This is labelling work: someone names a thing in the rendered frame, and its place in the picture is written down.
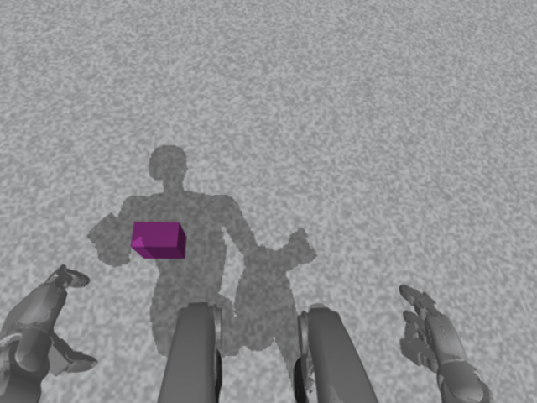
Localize left robot hand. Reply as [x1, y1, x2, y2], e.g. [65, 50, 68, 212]
[0, 264, 98, 376]

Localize carton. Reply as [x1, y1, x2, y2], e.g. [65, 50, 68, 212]
[131, 222, 186, 259]

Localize right robot arm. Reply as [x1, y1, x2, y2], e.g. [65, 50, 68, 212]
[436, 362, 494, 403]

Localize right robot hand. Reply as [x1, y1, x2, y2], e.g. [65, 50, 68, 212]
[399, 285, 468, 374]

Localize left robot arm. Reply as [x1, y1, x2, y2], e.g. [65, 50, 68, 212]
[0, 328, 52, 403]

